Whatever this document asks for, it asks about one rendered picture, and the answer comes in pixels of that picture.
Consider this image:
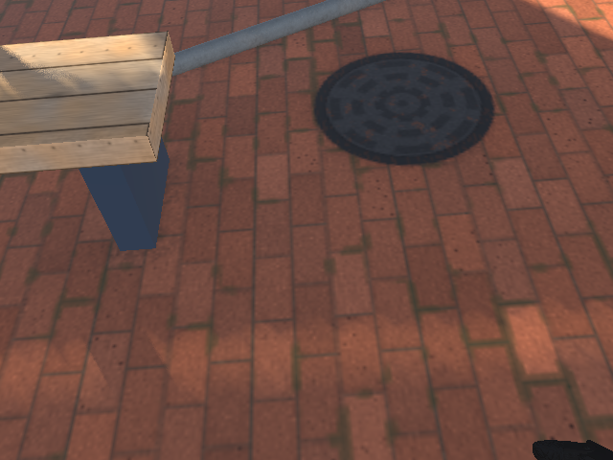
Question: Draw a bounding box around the right robot hand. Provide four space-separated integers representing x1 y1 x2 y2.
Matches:
533 440 613 460

